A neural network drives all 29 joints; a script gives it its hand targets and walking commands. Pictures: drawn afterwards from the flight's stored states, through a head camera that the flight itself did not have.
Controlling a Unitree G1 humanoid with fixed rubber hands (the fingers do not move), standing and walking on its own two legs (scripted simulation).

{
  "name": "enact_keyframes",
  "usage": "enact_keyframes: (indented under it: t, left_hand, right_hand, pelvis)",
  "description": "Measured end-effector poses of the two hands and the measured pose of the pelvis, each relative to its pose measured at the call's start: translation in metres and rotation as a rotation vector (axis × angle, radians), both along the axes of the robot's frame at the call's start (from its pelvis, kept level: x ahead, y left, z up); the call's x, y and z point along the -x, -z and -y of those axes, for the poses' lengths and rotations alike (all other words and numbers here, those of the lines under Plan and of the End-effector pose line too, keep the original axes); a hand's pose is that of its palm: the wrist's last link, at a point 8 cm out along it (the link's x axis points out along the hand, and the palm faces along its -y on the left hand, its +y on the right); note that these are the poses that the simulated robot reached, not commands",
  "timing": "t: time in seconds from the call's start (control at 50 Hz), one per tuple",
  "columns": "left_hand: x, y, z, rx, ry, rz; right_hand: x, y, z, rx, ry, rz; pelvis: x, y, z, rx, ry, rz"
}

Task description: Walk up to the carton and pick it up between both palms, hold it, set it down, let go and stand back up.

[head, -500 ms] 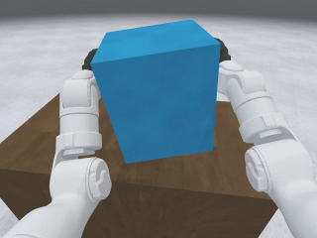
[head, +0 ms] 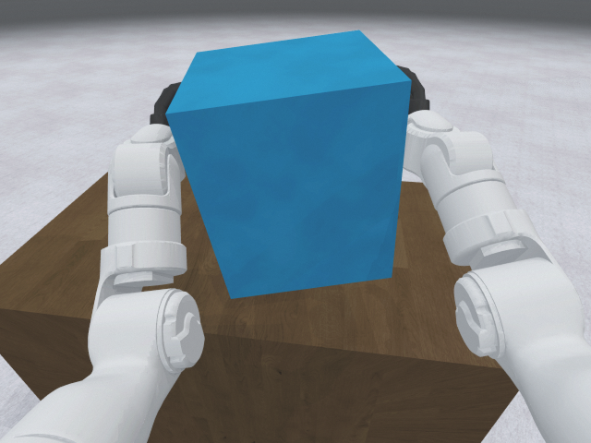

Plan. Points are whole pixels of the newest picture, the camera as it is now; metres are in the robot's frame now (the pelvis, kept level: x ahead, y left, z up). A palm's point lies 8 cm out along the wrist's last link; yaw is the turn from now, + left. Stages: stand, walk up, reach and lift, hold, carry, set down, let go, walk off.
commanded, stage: hold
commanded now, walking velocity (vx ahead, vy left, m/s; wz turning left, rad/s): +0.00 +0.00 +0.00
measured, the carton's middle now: (294, 165) +0.37 +0.00 +0.26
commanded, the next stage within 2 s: none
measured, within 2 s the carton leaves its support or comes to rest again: neither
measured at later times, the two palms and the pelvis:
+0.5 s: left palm (166, 149) +0.37 +0.16 +0.29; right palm (416, 130) +0.37 -0.14 +0.31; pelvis +0.00 +0.01 +0.00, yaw -1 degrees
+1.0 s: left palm (166, 144) +0.37 +0.16 +0.29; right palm (415, 130) +0.37 -0.14 +0.31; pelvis +0.00 +0.00 +0.00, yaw +0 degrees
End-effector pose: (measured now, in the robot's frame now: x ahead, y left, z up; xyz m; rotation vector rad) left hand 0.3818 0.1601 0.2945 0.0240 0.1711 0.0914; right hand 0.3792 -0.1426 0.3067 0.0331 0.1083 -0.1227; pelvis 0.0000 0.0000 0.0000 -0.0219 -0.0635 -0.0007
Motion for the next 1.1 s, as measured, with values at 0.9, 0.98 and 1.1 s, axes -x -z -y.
enact_keyframes:
  t: [0.9,0.98,1.1]
  left_hand:
    - [0.011,-0.002,-0.001,0.013,0.003,0.018]
    - [0.008,0.002,0.001,0.016,0.006,0.003]
    - [0.004,0.0,0.002,0.008,0.005,0.011]
  right_hand:
    - [0.013,-0.003,-0.002,0.005,0.008,0.005]
    - [0.011,0.001,0.001,0.009,0.011,-0.011]
    - [0.007,0.001,0.002,0.004,0.009,-0.005]
  pelvis:
    - [0.005,0.0,-0.003,0.002,-0.003,0.028]
    - [0.005,0.0,-0.002,0.0,-0.001,0.021]
    - [0.004,0.0,-0.001,0.001,-0.003,0.015]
